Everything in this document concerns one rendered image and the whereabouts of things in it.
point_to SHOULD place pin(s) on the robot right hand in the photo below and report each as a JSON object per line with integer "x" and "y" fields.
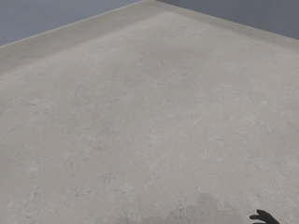
{"x": 263, "y": 216}

